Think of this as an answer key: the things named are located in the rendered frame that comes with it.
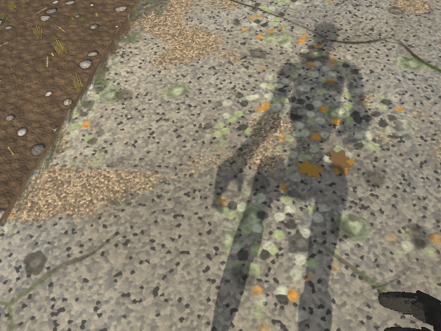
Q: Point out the right robot hand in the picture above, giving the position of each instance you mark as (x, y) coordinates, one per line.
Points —
(421, 305)

